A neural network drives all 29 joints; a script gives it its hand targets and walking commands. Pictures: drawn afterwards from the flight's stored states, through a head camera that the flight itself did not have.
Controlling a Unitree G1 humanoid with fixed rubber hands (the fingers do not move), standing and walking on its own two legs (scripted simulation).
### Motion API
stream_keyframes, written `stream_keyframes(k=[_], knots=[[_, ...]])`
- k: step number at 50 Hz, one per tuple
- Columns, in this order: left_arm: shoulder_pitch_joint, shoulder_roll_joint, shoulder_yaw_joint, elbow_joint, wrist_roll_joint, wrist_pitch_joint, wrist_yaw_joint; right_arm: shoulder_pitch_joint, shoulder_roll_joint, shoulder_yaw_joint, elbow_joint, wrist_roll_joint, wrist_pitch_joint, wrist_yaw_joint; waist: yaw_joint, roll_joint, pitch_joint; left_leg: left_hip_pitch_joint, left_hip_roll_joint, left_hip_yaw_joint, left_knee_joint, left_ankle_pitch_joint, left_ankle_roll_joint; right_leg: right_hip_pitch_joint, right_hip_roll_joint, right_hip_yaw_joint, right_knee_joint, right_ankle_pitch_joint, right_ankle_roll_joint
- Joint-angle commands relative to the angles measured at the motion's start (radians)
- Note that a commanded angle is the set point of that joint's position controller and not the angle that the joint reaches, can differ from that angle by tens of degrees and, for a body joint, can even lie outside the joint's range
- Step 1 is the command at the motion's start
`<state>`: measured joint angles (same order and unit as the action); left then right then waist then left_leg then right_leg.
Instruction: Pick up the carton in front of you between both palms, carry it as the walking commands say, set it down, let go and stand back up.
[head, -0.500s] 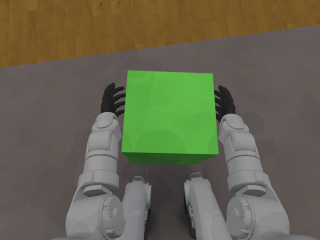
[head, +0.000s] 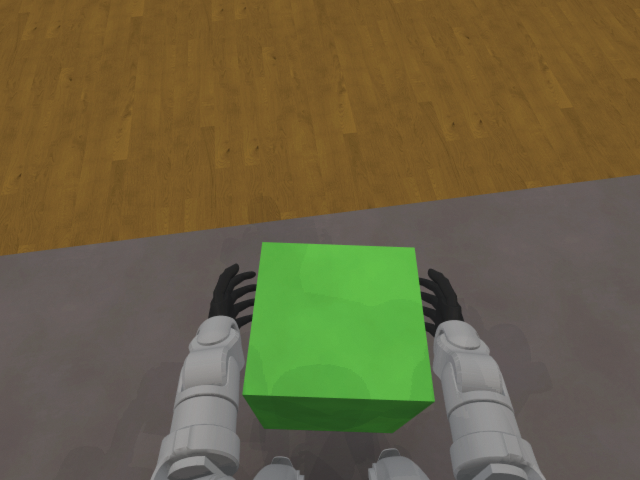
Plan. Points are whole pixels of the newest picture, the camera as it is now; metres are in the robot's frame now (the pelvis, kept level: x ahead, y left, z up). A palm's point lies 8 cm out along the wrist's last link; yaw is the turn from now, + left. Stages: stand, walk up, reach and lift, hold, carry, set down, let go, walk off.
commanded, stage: reach and lift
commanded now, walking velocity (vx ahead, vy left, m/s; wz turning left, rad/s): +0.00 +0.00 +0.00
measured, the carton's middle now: (332, 345) +0.32 +0.00 -0.10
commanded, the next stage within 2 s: hold in 1.34 s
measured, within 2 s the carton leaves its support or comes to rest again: neither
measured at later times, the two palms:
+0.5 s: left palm (192, 304) +0.31 +0.15 +0.09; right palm (469, 305) +0.30 -0.15 +0.08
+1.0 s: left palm (193, 295) +0.31 +0.15 +0.09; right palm (473, 297) +0.30 -0.15 +0.09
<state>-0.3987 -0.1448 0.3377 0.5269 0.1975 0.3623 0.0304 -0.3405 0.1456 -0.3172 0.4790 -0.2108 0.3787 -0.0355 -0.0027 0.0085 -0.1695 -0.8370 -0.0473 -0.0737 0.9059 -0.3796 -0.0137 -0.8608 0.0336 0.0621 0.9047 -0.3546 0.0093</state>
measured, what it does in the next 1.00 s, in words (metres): rises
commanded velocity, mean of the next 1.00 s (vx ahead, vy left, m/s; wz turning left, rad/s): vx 0.00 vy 0.00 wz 0.00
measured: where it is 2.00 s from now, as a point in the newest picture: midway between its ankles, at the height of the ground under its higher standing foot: outside the picture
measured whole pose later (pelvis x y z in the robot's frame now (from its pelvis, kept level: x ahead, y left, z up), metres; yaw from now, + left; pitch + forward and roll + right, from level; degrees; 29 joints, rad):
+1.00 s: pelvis +0.01 +0.00 +0.06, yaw +0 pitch -5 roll +0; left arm -0.33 -0.17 0.28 0.33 0.30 0.64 -0.01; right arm -0.29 0.16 -0.27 0.31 -0.30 0.65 0.02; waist 0.00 0.00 0.04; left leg -0.12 -0.03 -0.08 0.41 -0.21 0.00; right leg -0.14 0.02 0.07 0.41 -0.18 0.01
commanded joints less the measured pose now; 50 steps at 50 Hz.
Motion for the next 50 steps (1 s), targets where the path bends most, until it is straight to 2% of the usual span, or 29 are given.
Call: stream_keyframes(k=[1, 4, 5, 9, 10, 12, 14, 17, 18, 19, 20, 21, 22, 26, 27, 30, 31, 32, 34, 36, 38, 41, 42, 43, 44, 46, 47, 49, 50], knots=[[-0.395, -1.015, -0.588, 0.057, -0.128, 0.017, -0.244, -0.513, 1.012, 0.668, -0.011, 0.161, 0.008, 0.245, 0.035, -0.007, -0.428, 0.294, -0.084, -0.014, -0.190, 0.306, 0.016, 0.457, 0.074, 0.014, -0.169, 0.333, 0.009], [-0.417, -1.018, -0.629, -0.002, -0.148, 0.041, -0.256, -0.451, 1.005, 0.646, -0.030, 0.152, 0.032, 0.240, -0.027, -0.038, -0.341, 0.418, -0.073, -0.012, -0.238, 0.287, 0.018, 0.513, 0.072, 0.028, -0.248, 0.294, -0.007], [-0.486, -1.006, -0.698, -0.132, -0.161, 0.029, -0.254, -0.496, 1.052, 0.670, -0.042, 0.175, 0.035, 0.245, -0.002, -0.014, -0.382, 0.464, -0.068, -0.029, -0.256, 0.341, 0.016, 0.536, 0.073, 0.026, -0.253, 0.344, -0.011], [-0.436, -1.037, -0.684, -0.083, -0.166, 0.117, -0.257, -0.450, 1.013, 0.653, -0.046, 0.181, 0.101, 0.247, 0.006, 0.045, -0.275, 0.540, -0.069, -0.005, -0.359, 0.352, 0.004, 0.647, 0.060, 0.023, -0.344, 0.360, -0.013], [-0.346, -0.978, -0.653, -0.092, -0.169, 0.131, -0.260, -0.355, 1.004, 0.636, -0.020, 0.157, 0.128, 0.250, -0.002, -0.027, -0.223, 0.554, -0.052, -0.015, -0.394, 0.310, 0.009, 0.671, 0.062, 0.009, -0.370, 0.335, -0.002], [-0.393, -1.013, -0.629, -0.092, -0.138, 0.158, -0.265, -0.429, 0.976, 0.613, -0.044, 0.145, 0.152, 0.251, -0.012, 0.038, -0.166, 0.562, -0.057, -0.007, -0.436, 0.333, 0.000, 0.715, 0.059, 0.019, -0.418, 0.373, -0.012], [-0.368, -1.030, -0.633, -0.103, -0.168, 0.185, -0.271, -0.440, 0.951, 0.634, -0.109, 0.159, 0.176, 0.256, -0.032, -0.044, -0.150, 0.660, -0.047, -0.019, -0.454, 0.328, 0.006, 0.701, 0.066, -0.007, -0.453, 0.284, -0.007], [-0.340, -0.960, -0.532, -0.039, -0.089, 0.225, -0.269, -0.432, 0.948, 0.565, -0.066, 0.129, 0.212, 0.273, 0.023, -0.003, 0.004, 0.594, -0.049, -0.001, -0.521, 0.189, 0.010, 0.737, 0.055, -0.002, -0.503, 0.194, -0.007], [-0.351, -0.948, -0.498, -0.040, -0.096, 0.227, -0.277, -0.460, 0.924, 0.523, -0.046, 0.130, 0.231, 0.268, 0.012, -0.034, 0.030, 0.588, -0.045, -0.010, -0.523, 0.161, 0.019, 0.738, 0.049, 0.000, -0.511, 0.140, -0.010], [-0.357, -0.970, -0.525, -0.032, -0.095, 0.242, -0.275, -0.400, 0.893, 0.489, -0.003, 0.091, 0.236, 0.276, -0.016, 0.031, 0.061, 0.598, -0.027, -0.015, -0.555, 0.104, 0.010, 0.743, 0.062, -0.011, -0.502, 0.137, -0.015], [-0.445, -0.916, -0.502, -0.082, -0.087, 0.233, -0.280, -0.440, 0.933, 0.474, 0.012, 0.096, 0.237, 0.279, 0.006, -0.007, 0.071, 0.598, -0.036, 0.006, -0.547, 0.092, 0.017, 0.728, 0.049, -0.006, -0.526, 0.110, -0.013], [-0.496, -0.950, -0.509, -0.055, -0.075, 0.238, -0.279, -0.549, 0.940, 0.498, -0.021, 0.110, 0.224, 0.284, 0.006, 0.042, 0.019, 0.600, -0.045, 0.003, -0.541, 0.092, 0.013, 0.777, 0.043, 0.006, -0.508, 0.136, -0.019], [-0.433, -0.992, -0.510, -0.051, -0.102, 0.237, -0.285, -0.534, 0.941, 0.512, -0.058, 0.119, 0.225, 0.288, -0.020, 0.006, 0.009, 0.626, -0.031, -0.013, -0.544, 0.130, 0.026, 0.750, 0.045, -0.002, -0.514, 0.149, -0.015], [-0.533, -0.989, -0.518, -0.059, -0.098, 0.229, -0.298, -0.568, 0.975, 0.521, -0.039, 0.121, 0.233, 0.291, -0.004, 0.018, -0.062, 0.635, -0.043, 0.012, -0.532, 0.152, 0.021, 0.822, 0.044, 0.005, -0.512, 0.197, -0.011], [-0.545, -0.984, -0.500, -0.063, -0.085, 0.231, -0.293, -0.590, 0.965, 0.493, -0.030, 0.109, 0.223, 0.297, 0.000, -0.039, -0.044, 0.688, -0.031, -0.006, -0.538, 0.165, 0.027, 0.764, 0.061, -0.028, -0.503, 0.156, -0.010], [-0.484, -0.972, -0.474, -0.061, -0.066, 0.227, -0.299, -0.584, 0.957, 0.529, -0.090, 0.110, 0.224, 0.298, 0.019, 0.020, -0.055, 0.661, -0.035, 0.009, -0.551, 0.124, 0.025, 0.797, 0.047, -0.008, -0.499, 0.176, -0.007], [-0.519, -0.957, -0.496, -0.091, -0.083, 0.220, -0.297, -0.504, 0.953, 0.476, -0.016, 0.073, 0.234, 0.295, -0.045, -0.023, -0.028, 0.652, -0.034, 0.010, -0.550, 0.153, 0.023, 0.785, 0.052, 0.002, -0.510, 0.214, -0.012], [-0.460, -0.933, -0.488, -0.075, -0.052, 0.225, -0.301, -0.495, 0.973, 0.501, -0.036, 0.099, 0.225, 0.291, 0.013, -0.003, -0.039, 0.651, -0.051, 0.020, -0.543, 0.136, 0.023, 0.819, 0.042, 0.005, -0.522, 0.187, -0.005], [-0.487, -0.966, -0.518, -0.065, -0.090, 0.216, -0.301, -0.578, 0.961, 0.525, -0.074, 0.118, 0.206, 0.297, 0.016, -0.050, -0.051, 0.665, -0.039, 0.007, -0.527, 0.175, 0.029, 0.787, 0.046, -0.006, -0.519, 0.163, -0.009], [-0.532, -1.005, -0.563, -0.116, -0.120, 0.207, -0.298, -0.581, 0.973, 0.545, -0.107, 0.123, 0.194, 0.290, -0.019, 0.000, -0.090, 0.667, -0.050, 0.010, -0.523, 0.233, 0.016, 0.835, 0.060, -0.010, -0.499, 0.261, -0.015], [-0.480, -1.004, -0.525, -0.091, -0.085, 0.218, -0.288, -0.549, 0.953, 0.538, -0.093, 0.116, 0.210, 0.292, 0.010, 0.007, -0.106, 0.709, -0.045, 0.008, -0.539, 0.255, 0.015, 0.817, 0.052, -0.012, -0.508, 0.264, -0.008], [-0.461, -0.982, -0.554, -0.122, -0.085, 0.226, -0.288, -0.494, 0.936, 0.542, -0.083, 0.110, 0.218, 0.287, -0.009, 0.020, -0.113, 0.761, -0.049, 0.004, -0.528, 0.260, 0.005, 0.807, 0.054, -0.017, -0.534, 0.245, -0.015], [-0.391, -0.984, -0.599, -0.135, -0.117, 0.237, -0.277, -0.447, 0.937, 0.545, -0.105, 0.109, 0.223, 0.283, -0.049, 0.001, -0.043, 0.773, -0.041, -0.006, -0.551, 0.285, 0.013, 0.768, 0.063, -0.026, -0.536, 0.263, -0.010], [-0.447, -0.979, -0.571, -0.173, -0.110, 0.231, -0.277, -0.514, 0.922, 0.565, -0.155, 0.122, 0.224, 0.278, 0.007, 0.027, -0.063, 0.744, -0.038, 0.002, -0.536, 0.286, 0.009, 0.812, 0.054, -0.005, -0.528, 0.272, -0.018], [-0.408, -0.944, -0.546, -0.143, -0.109, 0.230, -0.282, -0.483, 0.949, 0.559, -0.122, 0.128, 0.244, 0.271, 0.033, -0.041, -0.078, 0.749, -0.040, -0.001, -0.543, 0.286, 0.023, 0.836, 0.055, -0.005, -0.537, 0.279, 0.001], [-0.405, -0.967, -0.573, -0.176, -0.131, 0.242, -0.278, -0.446, 0.961, 0.603, -0.166, 0.141, 0.243, 0.282, 0.016, -0.050, -0.092, 0.753, -0.048, -0.001, -0.560, 0.303, 0.018, 0.819, 0.055, -0.013, -0.550, 0.296, -0.001], [-0.424, -0.980, -0.591, -0.202, -0.118, 0.251, -0.275, -0.456, 0.953, 0.605, -0.183, 0.135, 0.233, 0.296, -0.014, 0.035, -0.097, 0.751, -0.058, 0.003, -0.566, 0.317, -0.001, 0.831, 0.064, -0.011, -0.536, 0.344, -0.005], [-0.377, -0.959, -0.594, -0.216, -0.139, 0.252, -0.278, -0.441, 0.974, 0.620, -0.189, 0.153, 0.248, 0.285, 0.010, -0.029, -0.112, 0.766, -0.041, -0.005, -0.552, 0.341, 0.019, 0.870, 0.066, -0.013, -0.524, 0.348, 0.004], [-0.344, -0.975, -0.589, -0.181, -0.131, 0.260, -0.274, -0.438, 0.953, 0.613, -0.199, 0.160, 0.237, 0.291, 0.019, 0.031, -0.108, 0.748, -0.044, -0.004, -0.565, 0.383, 0.008, 0.879, 0.056, 0.001, -0.535, 0.391, -0.009]])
